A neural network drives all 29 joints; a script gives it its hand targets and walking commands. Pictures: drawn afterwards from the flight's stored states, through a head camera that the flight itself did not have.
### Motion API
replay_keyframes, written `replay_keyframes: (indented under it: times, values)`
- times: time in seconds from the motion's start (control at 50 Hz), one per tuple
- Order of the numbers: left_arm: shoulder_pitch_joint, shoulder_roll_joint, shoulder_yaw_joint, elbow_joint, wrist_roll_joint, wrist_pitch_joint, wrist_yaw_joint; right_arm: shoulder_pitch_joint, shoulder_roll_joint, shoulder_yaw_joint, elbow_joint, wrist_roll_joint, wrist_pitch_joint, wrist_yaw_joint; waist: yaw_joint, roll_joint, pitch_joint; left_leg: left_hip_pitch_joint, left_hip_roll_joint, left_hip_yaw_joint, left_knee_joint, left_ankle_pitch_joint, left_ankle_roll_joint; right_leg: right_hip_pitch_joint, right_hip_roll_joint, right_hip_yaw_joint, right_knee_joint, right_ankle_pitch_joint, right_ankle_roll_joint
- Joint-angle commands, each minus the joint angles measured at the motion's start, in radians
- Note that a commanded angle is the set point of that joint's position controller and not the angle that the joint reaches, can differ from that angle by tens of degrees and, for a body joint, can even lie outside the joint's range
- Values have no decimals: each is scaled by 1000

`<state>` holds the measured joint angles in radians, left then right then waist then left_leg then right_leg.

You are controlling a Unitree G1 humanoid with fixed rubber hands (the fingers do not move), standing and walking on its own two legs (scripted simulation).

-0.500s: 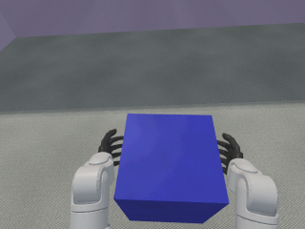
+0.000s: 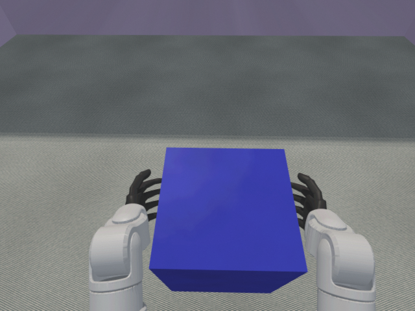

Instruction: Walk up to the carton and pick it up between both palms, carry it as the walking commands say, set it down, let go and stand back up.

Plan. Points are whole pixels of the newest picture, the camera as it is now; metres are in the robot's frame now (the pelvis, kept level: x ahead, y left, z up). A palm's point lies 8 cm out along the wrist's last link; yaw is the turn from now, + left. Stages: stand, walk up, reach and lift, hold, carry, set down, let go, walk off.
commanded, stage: carry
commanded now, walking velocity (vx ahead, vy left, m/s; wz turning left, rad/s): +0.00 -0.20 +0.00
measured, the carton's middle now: (222, 226) +0.28 +0.01 +0.01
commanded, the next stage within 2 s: none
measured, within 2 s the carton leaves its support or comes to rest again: neither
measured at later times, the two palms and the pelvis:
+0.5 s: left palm (208, 254) +0.20 +0.04 +0.08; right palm (405, 258) +0.22 -0.26 +0.08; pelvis -0.05 -0.13 +0.00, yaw +0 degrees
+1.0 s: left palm (308, 289) +0.16 -0.11 +0.09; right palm out of the picture +0.16 -0.41 +0.09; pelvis -0.10 -0.26 +0.00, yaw +1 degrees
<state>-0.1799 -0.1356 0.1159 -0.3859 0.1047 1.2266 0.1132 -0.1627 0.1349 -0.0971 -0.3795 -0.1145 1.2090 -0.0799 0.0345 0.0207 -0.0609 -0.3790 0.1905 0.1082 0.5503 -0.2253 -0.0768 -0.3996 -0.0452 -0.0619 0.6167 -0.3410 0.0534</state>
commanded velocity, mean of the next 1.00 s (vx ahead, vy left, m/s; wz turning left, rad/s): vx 0.00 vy -0.12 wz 0.00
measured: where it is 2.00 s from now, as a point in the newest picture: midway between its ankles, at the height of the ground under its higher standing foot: outside the picture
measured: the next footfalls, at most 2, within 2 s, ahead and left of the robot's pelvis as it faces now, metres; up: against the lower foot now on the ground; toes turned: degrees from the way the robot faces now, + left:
right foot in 0.02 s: +0.06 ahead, -0.16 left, +0.00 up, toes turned -5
left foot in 0.32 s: +0.00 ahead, +0.01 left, +0.00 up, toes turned +10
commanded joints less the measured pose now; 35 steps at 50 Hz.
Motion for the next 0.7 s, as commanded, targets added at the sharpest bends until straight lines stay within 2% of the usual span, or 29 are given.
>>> replay_keyframes:
  times: [0.0, 0.02, 0.04, 0.06, 0.08, 0.1, 0.12, 0.16, 0.24, 0.26, 0.28, 0.3, 0.32, 0.34, 0.36, 0.38, 0.4, 0.42, 0.44, 0.46, 0.5, 0.54, 0.56, 0.58, 0.6, 0.62, 0.64, 0.66, 0.68]
  values:
    - [-406, -913, -761, -20, -429, 9, -284, -366, 858, 669, -43, 378, 12, 241, -38, 106, -319, 149, 84, -42, 70, 282, 75, 222, -15, -10, -275, 127, -11]
    - [-395, -904, -747, -11, -420, 11, -290, -371, 861, 679, -36, 382, 16, 242, -42, -105, -324, -33, 4, 3, 184, 13, 14, 327, -187, 200, -293, 371, -64]
    - [-408, -903, -730, 1, -411, 4, -292, -418, 868, 704, -58, 396, 22, 249, -25, -368, -319, -161, -105, 62, 278, -380, -2, 285, -299, 304, -272, 522, -194]
    - [-423, -931, -724, -5, -417, 2, -293, -468, 891, 710, -63, 410, 22, 252, -23, -349, -307, -177, -102, 1, 443, -450, 13, 274, -267, 262, -234, 575, -242]
    - [-417, -947, -713, -9, -413, -5, -292, -495, 912, 727, -61, 427, 17, 256, -25, -284, -292, -219, -121, -18, 561, -440, 26, 257, -250, 229, -219, 581, -255]
    - [-421, -953, -702, -22, -408, -15, -290, -514, 922, 743, -64, 443, 10, 260, -28, -215, -287, -234, -105, -32, 610, -386, 34, 250, -227, 178, -214, 525, -242]
    - [-433, -955, -698, -34, -404, -24, -286, -531, 932, 753, -72, 455, 4, 263, -31, -198, -286, -247, -94, -35, 591, -331, 40, 252, -206, 144, -207, 480, -231]
    - [-430, -957, -687, -41, -386, -34, -276, -546, 938, 760, -95, 473, -1, 264, -32, -179, -306, -228, -107, -2, 506, -280, 44, 262, -178, 114, -198, 435, -229]
    - [-388, -935, -687, -41, -363, -37, -257, -494, 909, 744, -89, 472, 2, 263, -25, -174, -349, -69, -138, 23, 238, -257, 85, 237, -204, 160, -209, 383, -273]
    - [-385, -929, -693, -39, -362, -33, -253, -472, 904, 736, -77, 466, 3, 264, -33, -158, -355, 0, -145, 34, 119, -191, 97, 222, -196, 153, -193, 386, -269]
    - [-376, -925, -701, -33, -363, -29, -251, -449, 904, 728, -64, 461, 4, 267, -43, -136, -362, 108, -130, 41, -65, -58, 101, 182, -172, 125, -165, 365, -242]
    - [-365, -922, -711, -23, -365, -26, -249, -433, 897, 715, -56, 450, 6, 270, -40, -86, -372, 253, -53, -52, -183, 1, 95, 86, -132, 100, -97, 317, -191]
    - [-371, -922, -722, -20, -370, -25, -250, -403, 899, 701, -35, 441, 6, 275, -44, 102, -339, 398, 210, -368, -262, 9, 146, -153, -72, 59, 37, 163, -112]
    - [-418, -909, -752, -68, -386, -19, -256, -402, 905, 695, -2, 427, -8, 277, -35, 353, -262, 303, 404, -543, -269, 265, 280, -241, 1, -9, 183, -164, -64]
    - [-493, -936, -758, -71, -401, -22, -258, -428, 912, 681, -7, 431, -9, 280, -44, 241, -243, 278, 350, -458, -236, 335, 300, -242, -26, 93, 331, -133, -60]
    - [-500, -947, -762, -70, -406, -23, -263, -430, 923, 681, -10, 432, -11, 279, -45, 146, -237, 258, 299, -375, -225, 300, 282, -251, -11, 102, 399, -86, -46]
    - [-505, -953, -771, -72, -421, -26, -269, -450, 926, 677, -34, 429, -15, 276, -40, 88, -230, 254, 250, -292, -224, 260, 240, -259, -23, 102, 393, -39, -34]
    - [-505, -955, -776, -75, -435, -27, -274, -462, 925, 679, -57, 428, -18, 271, -35, 104, -230, 261, 209, -225, -210, 308, 211, -251, -27, 88, 344, -6, -20]
    - [-506, -955, -779, -75, -445, -27, -276, -463, 920, 676, -67, 422, -17, 265, -34, 116, -242, 266, 166, -161, -181, 365, 193, -215, -5, 49, 296, -5, -3]
    - [-502, -951, -782, -80, -451, -26, -275, -449, 915, 672, -71, 415, -16, 258, -36, 138, -254, 272, 152, -131, -162, 417, 183, -182, 8, 23, 254, -21, 6]
    - [-484, -937, -787, -81, -454, -18, -274, -416, 893, 665, -70, 401, -10, 248, -41, 178, -273, 268, 149, -104, -140, 483, 174, -107, 24, -18, 165, -64, 9]
    - [-467, -922, -783, -74, -449, -9, -275, -387, 873, 663, -64, 389, -3, 241, -50, 227, -282, 277, 150, -102, -119, 481, 166, -60, 39, -49, 64, -59, 7]
    - [-450, -919, -779, -63, -444, -4, -277, -382, 866, 664, -61, 386, 1, 239, -44, 229, -288, 272, 139, -89, -92, 450, 151, -14, 44, -65, -33, -6, 3]
    - [-430, -915, -774, -49, -439, 1, -279, -373, 861, 667, -58, 382, 5, 237, -40, 207, -294, 247, 118, -72, -49, 398, 124, 60, 48, -75, -149, 59, -2]
    - [-409, -913, -767, -33, -432, 5, -283, -365, 858, 671, -53, 379, 8, 237, -39, 142, -311, 190, 84, -44, 28, 315, 89, 174, 15, -40, -254, 115, -4]
    - [-392, -913, -759, -20, -427, 9, -288, -362, 857, 677, -40, 374, 10, 239, -41, 3, -324, 57, 42, -21, 139, 91, 41, 316, -115, 100, -283, 301, -21]
    - [-390, -897, -735, -6, -408, 3, -292, -397, 866, 704, -58, 387, 19, 245, -29, -335, -317, -169, -104, 67, 237, -301, -19, 336, -323, 351, -300, 548, -143]
    - [-422, -932, -735, -15, -417, 2, -294, -446, 885, 710, -61, 399, 20, 248, -30, -327, -327, -121, -67, -40, 354, -423, 1, 295, -294, 283, -240, 597, -202]
    - [-415, -948, -726, -19, -411, -4, -294, -475, 913, 727, -62, 419, 18, 254, -35, -263, -309, -154, -95, -46, 430, -401, 15, 271, -262, 240, -221, 594, -207]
